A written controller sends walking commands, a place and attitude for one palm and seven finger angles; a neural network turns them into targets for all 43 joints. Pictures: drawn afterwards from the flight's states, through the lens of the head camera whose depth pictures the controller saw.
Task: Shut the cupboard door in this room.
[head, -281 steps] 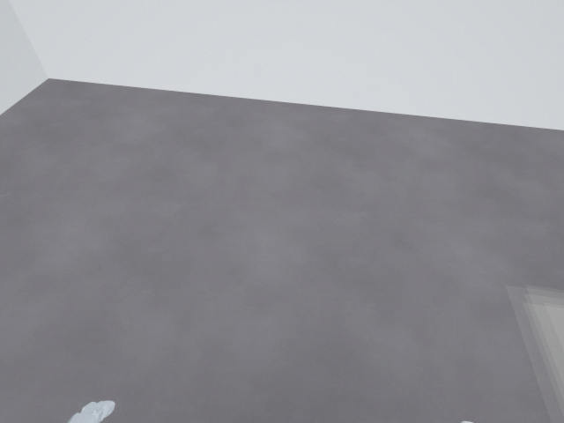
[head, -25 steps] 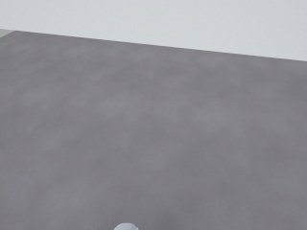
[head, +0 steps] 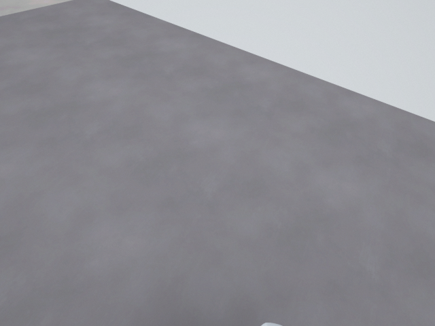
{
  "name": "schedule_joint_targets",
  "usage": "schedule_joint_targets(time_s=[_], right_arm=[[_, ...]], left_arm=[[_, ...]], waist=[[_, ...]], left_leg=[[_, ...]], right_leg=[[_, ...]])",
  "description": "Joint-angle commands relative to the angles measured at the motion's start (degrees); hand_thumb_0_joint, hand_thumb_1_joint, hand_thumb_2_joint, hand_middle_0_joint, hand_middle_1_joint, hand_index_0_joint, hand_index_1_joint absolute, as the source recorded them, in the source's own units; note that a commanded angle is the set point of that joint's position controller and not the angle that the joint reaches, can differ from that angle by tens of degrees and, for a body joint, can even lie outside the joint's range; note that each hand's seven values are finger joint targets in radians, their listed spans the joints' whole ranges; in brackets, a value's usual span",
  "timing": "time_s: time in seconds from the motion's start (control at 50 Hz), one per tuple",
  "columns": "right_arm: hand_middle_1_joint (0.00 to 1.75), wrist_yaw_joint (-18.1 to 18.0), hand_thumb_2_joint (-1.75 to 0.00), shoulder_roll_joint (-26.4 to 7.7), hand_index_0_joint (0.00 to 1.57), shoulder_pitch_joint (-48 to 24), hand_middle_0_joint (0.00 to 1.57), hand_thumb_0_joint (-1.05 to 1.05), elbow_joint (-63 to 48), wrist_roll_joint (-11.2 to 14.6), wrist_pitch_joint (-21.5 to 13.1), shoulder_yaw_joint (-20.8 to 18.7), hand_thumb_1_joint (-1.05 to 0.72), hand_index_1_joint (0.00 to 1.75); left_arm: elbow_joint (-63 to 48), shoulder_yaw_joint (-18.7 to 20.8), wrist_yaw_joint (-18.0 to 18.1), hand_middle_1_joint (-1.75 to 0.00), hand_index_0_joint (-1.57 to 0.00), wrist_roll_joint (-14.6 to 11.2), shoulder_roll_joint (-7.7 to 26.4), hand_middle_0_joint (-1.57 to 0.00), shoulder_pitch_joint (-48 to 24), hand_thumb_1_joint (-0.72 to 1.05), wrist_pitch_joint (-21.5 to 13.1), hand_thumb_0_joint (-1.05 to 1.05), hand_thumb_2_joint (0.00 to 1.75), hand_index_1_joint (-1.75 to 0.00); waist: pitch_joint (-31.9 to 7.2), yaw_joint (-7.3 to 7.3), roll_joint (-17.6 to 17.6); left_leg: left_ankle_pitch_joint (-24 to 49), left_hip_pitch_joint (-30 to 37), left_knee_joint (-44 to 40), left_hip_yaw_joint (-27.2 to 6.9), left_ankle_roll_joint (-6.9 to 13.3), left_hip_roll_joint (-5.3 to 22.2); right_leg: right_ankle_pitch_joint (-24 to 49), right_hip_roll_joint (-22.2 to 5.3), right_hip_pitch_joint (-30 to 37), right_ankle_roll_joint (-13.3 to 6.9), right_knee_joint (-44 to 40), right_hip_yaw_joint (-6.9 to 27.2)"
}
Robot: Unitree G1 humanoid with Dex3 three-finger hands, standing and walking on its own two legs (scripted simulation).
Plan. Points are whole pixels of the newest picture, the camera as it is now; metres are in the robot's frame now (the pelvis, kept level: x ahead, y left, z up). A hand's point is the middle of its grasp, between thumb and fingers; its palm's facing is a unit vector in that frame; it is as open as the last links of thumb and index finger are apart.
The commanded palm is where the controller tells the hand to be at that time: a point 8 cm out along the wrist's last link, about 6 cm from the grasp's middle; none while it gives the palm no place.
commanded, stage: turn or walk to find it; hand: left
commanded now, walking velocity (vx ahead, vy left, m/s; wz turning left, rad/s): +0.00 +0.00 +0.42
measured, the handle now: out of the picture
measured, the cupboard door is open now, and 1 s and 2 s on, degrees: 75 75 75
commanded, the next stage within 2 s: none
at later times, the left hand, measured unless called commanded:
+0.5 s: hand out of the picture +0.00 +0.14 -0.15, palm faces +0.25 -0.93 -0.27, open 7.4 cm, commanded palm none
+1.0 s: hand out of the picture -0.15 +0.20 -0.18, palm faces +0.48 -0.85 -0.22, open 7.4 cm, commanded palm none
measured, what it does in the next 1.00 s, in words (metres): steps on the spot, turning left: right foot, then left foot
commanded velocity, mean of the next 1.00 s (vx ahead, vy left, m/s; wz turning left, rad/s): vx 0.00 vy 0.00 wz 0.42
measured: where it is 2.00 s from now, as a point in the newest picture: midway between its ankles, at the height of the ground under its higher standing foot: outside the picture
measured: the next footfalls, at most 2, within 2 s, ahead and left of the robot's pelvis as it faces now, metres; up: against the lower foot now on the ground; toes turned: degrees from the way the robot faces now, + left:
right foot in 0.22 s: +0.04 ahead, -0.14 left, +0.00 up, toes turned +2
left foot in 0.76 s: -0.09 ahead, +0.08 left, +0.00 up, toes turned +26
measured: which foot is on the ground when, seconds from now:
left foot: down 0.00-0.24, up 0.26-0.74, down 0.76-1.00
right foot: up 0.00-0.20, down 0.22-0.76, up 0.78-1.00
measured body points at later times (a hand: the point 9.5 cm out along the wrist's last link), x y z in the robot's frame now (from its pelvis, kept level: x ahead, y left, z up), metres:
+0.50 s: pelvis -0.04 -0.07 +0.00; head -0.02 -0.10 +0.45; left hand -0.02 +0.18 -0.13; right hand +0.02 -0.32 -0.17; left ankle -0.10 +0.10 -0.64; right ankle +0.00 -0.14 -0.74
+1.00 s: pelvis -0.10 -0.01 +0.00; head -0.10 +0.02 +0.45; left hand -0.18 +0.25 -0.16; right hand +0.09 -0.19 -0.13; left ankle -0.12 +0.06 -0.74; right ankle -0.04 -0.16 -0.66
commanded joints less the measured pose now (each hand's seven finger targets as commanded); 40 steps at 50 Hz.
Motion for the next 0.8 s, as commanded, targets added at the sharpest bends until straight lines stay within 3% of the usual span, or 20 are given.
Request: schedule_joint_targets(time_s=[0.0,0.04,0.12,0.16,0.18,0.2,0.22,0.24,0.26,0.28,0.34,0.38,0.46,0.6,0.66,0.7,0.72,0.74,0.76,0.78], right_arm=[[0.3,-0.93,-0.9,-12.33,0.2,4.87,0.2,0.0,-2.38,-0.21,-0.61,-3.7,-0.9,0.3],[0.3,-0.86,-0.9,-12.64,0.2,4.98,0.2,0.0,-2.58,-0.43,-0.35,-4.04,-0.9,0.3],[0.3,-0.63,-0.9,-12.65,0.2,3.58,0.2,0.0,-3.22,-0.71,0.08,-4.33,-0.9,0.3],[0.3,-0.46,-0.9,-12.29,0.2,3.02,0.2,0.0,-3.35,-0.35,0.13,-4.56,-0.9,0.3],[0.3,-0.35,-0.9,-11.13,0.2,3.13,0.2,0.0,-3.6,-0.02,0.09,-4.5,-0.9,0.3],[0.3,0.01,-0.9,-8.0,0.2,4.5,0.2,0.0,-4.11,0.51,0.03,-4.01,-0.9,0.3],[0.3,0.05,-0.9,-5.66,0.2,3.55,0.2,0.0,-5.68,0.3,0.1,-3.57,-0.9,0.3],[0.3,-0.06,-0.9,-8.54,0.2,2.83,0.2,0.0,-5.47,-0.16,0.85,-4.52,-0.9,0.3],[0.3,0.22,-0.9,-9.16,0.2,4.52,0.2,0.0,-4.11,-0.4,1.83,-4.88,-0.9,0.3],[0.3,0.55,-0.9,-8.66,0.2,5.19,0.2,0.0,-2.42,-0.47,2.33,-5.05,-0.9,0.3],[0.3,1.18,-0.9,-7.26,0.2,8.71,0.2,0.0,-0.05,-0.62,2.69,-4.66,-0.9,0.3],[0.3,1.24,-0.9,-7.02,0.2,9.19,0.2,0.0,0.54,-0.58,2.87,-4.63,-0.9,0.3],[0.3,1.14,-0.9,-7.13,0.2,5.95,0.2,0.0,0.09,-0.5,2.74,-4.3,-0.9,0.3],[0.3,1.03,-0.9,-5.67,0.2,1.43,0.2,0.0,-1.13,0.1,2.02,-3.1,-0.9,0.3],[0.3,0.74,-0.9,-5.27,0.2,2.13,0.2,0.0,-1.45,0.62,1.14,-2.63,-0.9,0.3],[0.3,0.56,-0.9,-5.63,0.2,5.83,0.2,0.0,-0.56,0.52,0.57,-2.67,-0.9,0.3],[0.3,0.64,-0.9,-7.33,0.2,8.15,0.2,0.0,0.14,0.47,0.03,-2.94,-0.9,0.3],[0.3,0.42,-0.9,-12.44,0.2,8.84,0.2,0.0,-0.26,-0.07,-0.42,-4.1,-0.9,0.3],[0.3,0.02,-0.9,-16.07,0.2,9.55,0.2,0.0,-0.63,-0.08,0.01,-4.67,-0.9,0.3],[0.3,-0.14,-0.9,-16.21,0.2,8.78,0.2,0.0,-0.65,-0.39,0.28,-4.61,-0.9,0.3]], left_arm=[[-6.13,0.72,0.37,-0.3,-0.2,-0.2,2.67,-0.2,-3.1,0.9,-1.17,0.0,0.9,-0.3],[-6.94,0.58,0.54,-0.3,-0.2,-0.35,2.22,-0.2,-4.54,0.9,-1.23,0.0,0.9,-0.3],[-7.18,0.56,0.62,-0.3,-0.2,-0.6,1.69,-0.2,-2.85,0.9,-1.72,0.0,0.9,-0.3],[-6.56,0.72,0.72,-0.3,-0.2,-0.64,2.3,-0.2,0.2,0.9,-2.36,0.0,0.9,-0.3],[-6.18,0.99,0.92,-0.3,-0.2,-0.58,3.24,-0.2,2.23,0.9,-2.9,0.0,0.9,-0.3],[-5.97,1.78,1.33,-0.3,-0.2,0.18,7.36,-0.2,3.51,0.9,-3.55,0.0,0.9,-0.3],[-6.42,2.57,1.53,-0.3,-0.2,0.74,11.79,-0.2,4.21,0.9,-3.67,0.0,0.9,-0.3],[-7.25,2.07,1.58,-0.3,-0.2,0.18,11.07,-0.2,3.56,0.9,-3.25,0.0,0.9,-0.3],[-7.87,2.19,1.92,-0.3,-0.2,0.06,8.46,-0.2,-0.77,0.9,-3.43,0.0,0.9,-0.3],[-8.74,1.73,1.67,-0.3,-0.2,0.0,7.28,-0.2,-4.2,0.9,-3.17,0.0,0.9,-0.3],[-8.87,0.39,1.23,-0.3,-0.2,-0.14,4.15,-0.2,-5.27,0.9,-3.74,0.0,0.9,-0.3],[-8.31,0.46,1.35,-0.3,-0.2,-0.13,4.08,-0.2,-3.66,0.9,-3.9,0.0,0.9,-0.3],[-6.24,0.63,1.6,-0.3,-0.2,0.06,4.39,-0.2,1.13,0.9,-4.0,0.0,0.9,-0.3],[-4.07,1.56,1.54,-0.3,-0.2,0.98,7.18,-0.2,4.21,0.9,-3.46,0.0,0.9,-0.3],[-3.06,2.0,1.37,-0.3,-0.2,1.06,8.15,-0.2,4.05,0.9,-3.21,0.0,0.9,-0.3],[-2.89,2.09,1.19,-0.3,-0.2,0.61,8.09,-0.2,2.91,0.9,-2.89,0.0,0.9,-0.3],[-3.15,1.89,1.06,-0.3,-0.2,0.05,6.87,-0.2,2.5,0.9,-2.5,0.0,0.9,-0.3],[-4.52,1.34,0.82,-0.3,-0.2,-0.49,3.71,-0.2,2.97,0.9,-2.02,0.0,0.9,-0.3],[-6.53,0.26,0.61,-0.3,-0.2,0.04,1.68,-0.2,-0.49,0.9,-1.49,0.0,0.9,-0.3],[-6.77,0.57,0.52,-0.3,-0.2,0.16,2.85,-0.2,-1.77,0.9,-1.04,0.0,0.9,-0.3]], waist=[[-3.22,-3.43,10.36],[-3.11,-3.8,10.68],[-3.8,-2.6,12.01],[-5.66,-1.08,10.32],[-7.2,0.04,7.59],[-8.53,0.48,-3.36],[-6.64,1.37,-16.61],[-5.81,1.33,-10.51],[-3.99,-0.7,-12.24],[-0.7,-2.09,-8.7],[1.28,-3.59,-6.94],[0.71,-3.24,-7.74],[-0.85,-0.98,-6.32],[-2.66,1.15,-8.0],[-4.95,0.77,-8.99],[-6.48,-1.7,-7.01],[-7.65,-3.28,-1.45],[-6.97,-3.86,13.48],[-4.74,-4.81,19.65],[-3.72,-4.83,14.2]], left_leg=[[28.26,5.09,-6.46,-13.25,7.54,13.73],[26.37,3.63,-6.14,-15.76,8.12,14.13],[23.65,-1.23,-4.8,-18.3,7.29,12.21],[22.25,-3.51,-1.63,-17.85,5.57,10.4],[16.81,-7.58,1.43,-16.85,3.34,8.25],[3.08,-17.21,9.37,-11.27,-0.42,3.08],[-18.07,-24.44,22.52,-2.93,-3.76,-3.95],[-19.3,-21.55,32.46,-5.51,-3.41,-1.32],[-15.43,-20.71,37.73,-6.86,-3.37,0.06],[-11.91,-20.51,42.01,-5.73,-3.65,0.45],[-4.31,-20.91,45.73,-3.1,-5.1,1.04],[-2.61,-21.23,45.53,-2.53,-5.94,1.67],[-4.65,-22.0,40.5,-2.06,-6.72,2.85],[-12.63,-15.39,23.49,2.24,-5.79,3.56],[-12.9,-10.2,14.32,4.25,-4.87,2.92],[-3.71,-2.39,3.67,5.36,-4.17,2.3],[3.04,4.37,-3.54,2.9,-3.38,3.81],[9.36,9.51,-8.91,-13.62,1.22,15.64],[19.11,6.61,-10.74,-19.99,5.58,22.87],[16.21,1.69,-10.39,-17.98,8.3,24.03]], right_leg=[[-1.09,0.51,-3.13,0.26,-4.11,0.92],[-2.39,1.11,-1.1,-0.02,-8.27,0.98],[-0.29,3.39,6.6,-1.11,-19.18,0.06],[7.0,4.01,13.28,-1.44,-28.92,-0.47],[12.62,2.28,20.15,-1.72,-37.05,0.71],[12.95,-7.73,29.16,-4.32,-41.84,9.77],[20.21,-20.92,27.67,-10.68,-43.71,22.35],[18.44,-22.61,18.94,-14.1,-44.33,20.33],[9.82,-19.44,14.13,-13.34,-46.69,17.09],[4.42,-16.3,10.72,-11.95,-47.57,14.35],[9.17,-10.66,10.17,-9.2,-46.14,4.35],[9.63,-10.54,12.17,-9.04,-46.18,2.4],[12.78,-12.81,17.86,-10.89,-45.18,3.32],[19.39,-15.96,19.3,-13.53,-42.21,2.13],[26.29,-16.72,19.77,-13.54,-37.99,0.82],[24.63,-15.12,16.08,-10.2,-33.0,-3.1],[19.84,-12.82,11.19,-7.15,-26.91,-5.86],[3.83,-5.58,-1.61,-2.86,-15.66,-9.04],[-11.02,-1.77,-6.95,-1.19,-6.32,-6.02],[-9.84,-2.28,-5.35,-1.97,-1.14,-2.28]])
